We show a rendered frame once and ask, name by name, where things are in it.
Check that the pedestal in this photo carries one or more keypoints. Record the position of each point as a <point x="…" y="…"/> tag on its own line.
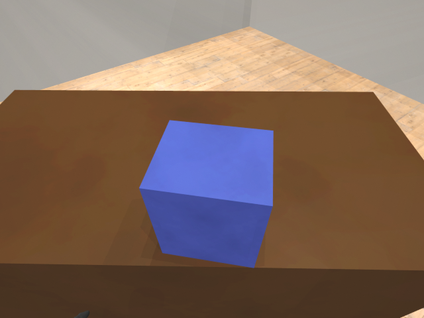
<point x="345" y="237"/>

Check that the carton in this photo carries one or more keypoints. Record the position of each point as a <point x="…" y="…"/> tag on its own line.
<point x="209" y="191"/>

